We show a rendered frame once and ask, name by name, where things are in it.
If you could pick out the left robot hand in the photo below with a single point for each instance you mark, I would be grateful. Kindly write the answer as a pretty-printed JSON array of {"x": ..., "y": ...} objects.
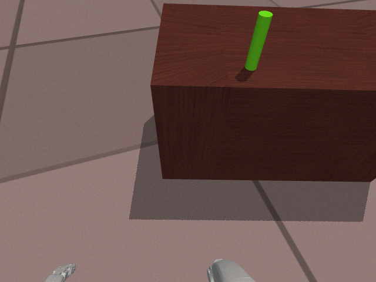
[{"x": 61, "y": 273}]

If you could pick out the can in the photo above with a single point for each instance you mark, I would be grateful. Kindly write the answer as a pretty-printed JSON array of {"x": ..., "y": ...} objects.
[{"x": 258, "y": 39}]

